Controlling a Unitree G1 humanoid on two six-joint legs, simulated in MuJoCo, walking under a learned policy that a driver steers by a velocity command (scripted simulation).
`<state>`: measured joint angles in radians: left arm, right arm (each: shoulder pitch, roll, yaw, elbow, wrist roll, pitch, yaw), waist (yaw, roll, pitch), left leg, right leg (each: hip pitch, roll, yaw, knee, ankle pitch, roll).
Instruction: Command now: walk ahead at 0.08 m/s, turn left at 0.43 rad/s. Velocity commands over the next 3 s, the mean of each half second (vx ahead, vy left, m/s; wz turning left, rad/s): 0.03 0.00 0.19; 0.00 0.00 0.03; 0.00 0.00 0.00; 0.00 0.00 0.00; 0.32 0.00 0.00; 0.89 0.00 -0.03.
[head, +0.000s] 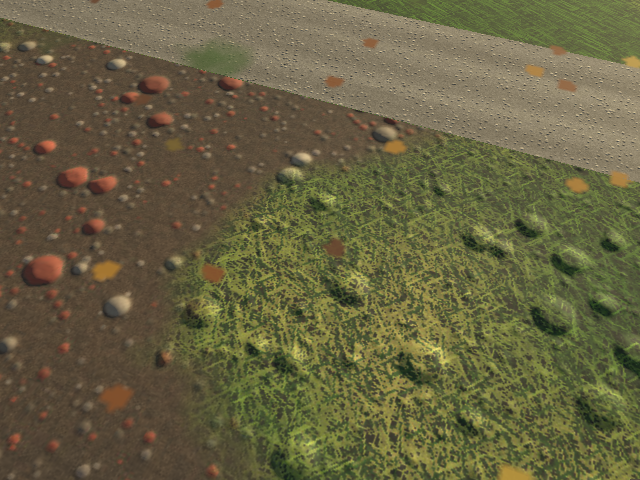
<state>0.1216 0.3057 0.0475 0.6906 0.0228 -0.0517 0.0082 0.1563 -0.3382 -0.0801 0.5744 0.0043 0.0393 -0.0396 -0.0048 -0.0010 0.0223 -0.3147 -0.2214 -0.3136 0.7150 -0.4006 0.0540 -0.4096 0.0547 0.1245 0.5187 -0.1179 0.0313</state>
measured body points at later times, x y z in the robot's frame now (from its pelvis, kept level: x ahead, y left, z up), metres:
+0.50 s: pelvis +0.03 +0.00 +0.01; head +0.04 +0.01 +0.46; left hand +0.14 +0.26 -0.11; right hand +0.17 -0.24 -0.10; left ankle +0.00 +0.11 -0.72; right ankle +0.10 -0.13 -0.72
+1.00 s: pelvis +0.06 +0.01 +0.01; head +0.07 +0.01 +0.46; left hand +0.13 +0.28 -0.12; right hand +0.14 -0.24 -0.12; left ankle +0.00 +0.11 -0.72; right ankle +0.10 -0.13 -0.72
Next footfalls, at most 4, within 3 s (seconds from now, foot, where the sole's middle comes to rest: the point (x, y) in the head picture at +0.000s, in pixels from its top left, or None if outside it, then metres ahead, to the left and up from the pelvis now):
0.32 left None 0.04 0.11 -0.76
2.46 right None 0.21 -0.16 -0.76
2.96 left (290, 385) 0.70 0.08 -0.76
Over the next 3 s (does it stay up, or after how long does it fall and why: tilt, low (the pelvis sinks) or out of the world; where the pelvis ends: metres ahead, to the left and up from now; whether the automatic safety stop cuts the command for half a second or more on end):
stays up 0.51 -0.02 -0.03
